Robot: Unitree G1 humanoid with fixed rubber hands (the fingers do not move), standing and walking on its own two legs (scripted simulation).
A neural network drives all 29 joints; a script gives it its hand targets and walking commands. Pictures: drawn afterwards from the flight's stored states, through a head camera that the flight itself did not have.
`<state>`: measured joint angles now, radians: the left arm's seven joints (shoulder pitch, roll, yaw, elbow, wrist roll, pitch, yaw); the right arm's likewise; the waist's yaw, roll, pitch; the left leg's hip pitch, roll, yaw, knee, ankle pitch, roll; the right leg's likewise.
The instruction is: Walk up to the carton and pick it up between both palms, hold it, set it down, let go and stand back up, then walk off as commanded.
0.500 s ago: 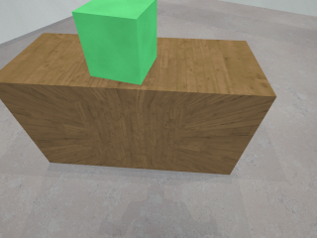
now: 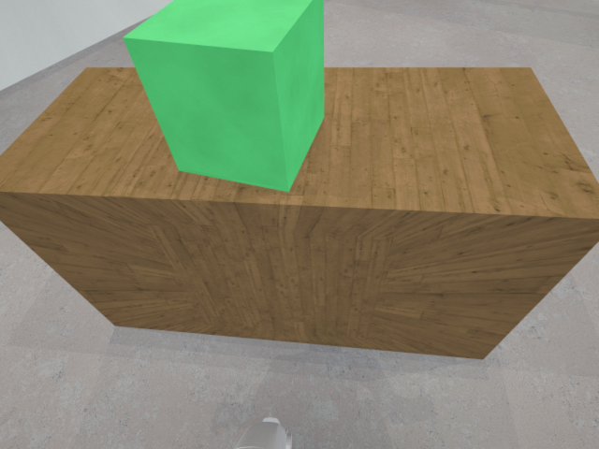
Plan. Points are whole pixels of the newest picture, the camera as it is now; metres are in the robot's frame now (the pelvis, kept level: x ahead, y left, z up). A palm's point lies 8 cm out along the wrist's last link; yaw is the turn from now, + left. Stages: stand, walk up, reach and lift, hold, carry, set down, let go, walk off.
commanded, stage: walk up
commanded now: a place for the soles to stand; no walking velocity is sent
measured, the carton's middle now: (245, 85) +0.74 +0.15 +0.10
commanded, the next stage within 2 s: none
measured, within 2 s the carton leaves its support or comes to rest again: neither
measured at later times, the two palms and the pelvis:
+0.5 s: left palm (60, 411) +0.19 +0.38 -0.08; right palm (504, 394) +0.22 -0.25 -0.10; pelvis +0.15 +0.06 +0.01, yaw +1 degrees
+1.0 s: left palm (74, 366) +0.26 +0.42 -0.12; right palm (449, 337) +0.30 -0.19 -0.09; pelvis +0.23 +0.11 +0.00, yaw +0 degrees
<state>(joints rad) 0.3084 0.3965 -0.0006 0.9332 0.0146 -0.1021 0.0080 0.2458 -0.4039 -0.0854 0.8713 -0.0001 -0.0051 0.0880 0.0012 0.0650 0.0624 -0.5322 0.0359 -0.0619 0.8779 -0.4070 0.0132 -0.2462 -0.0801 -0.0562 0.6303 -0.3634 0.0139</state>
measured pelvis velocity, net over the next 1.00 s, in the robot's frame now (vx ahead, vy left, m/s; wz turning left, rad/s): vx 0.23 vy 0.11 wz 0.00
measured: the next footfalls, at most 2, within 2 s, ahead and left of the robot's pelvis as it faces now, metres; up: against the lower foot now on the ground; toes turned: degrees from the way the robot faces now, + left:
left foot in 0.06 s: +0.17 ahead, +0.15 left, +0.00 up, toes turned +0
right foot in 0.52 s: +0.26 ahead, -0.08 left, +0.00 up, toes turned -2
